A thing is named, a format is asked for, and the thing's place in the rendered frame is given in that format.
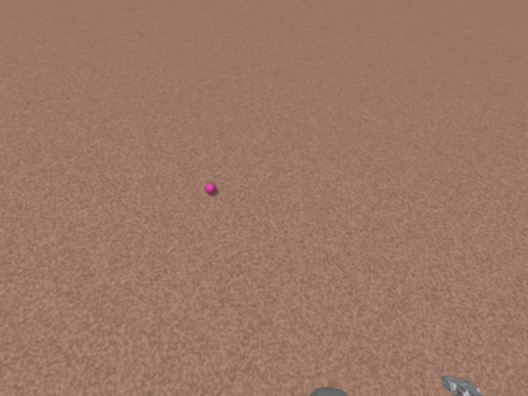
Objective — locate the right robot hand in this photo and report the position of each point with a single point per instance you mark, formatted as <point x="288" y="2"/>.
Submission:
<point x="460" y="387"/>

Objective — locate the ball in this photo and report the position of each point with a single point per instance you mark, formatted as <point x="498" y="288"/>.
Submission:
<point x="210" y="188"/>

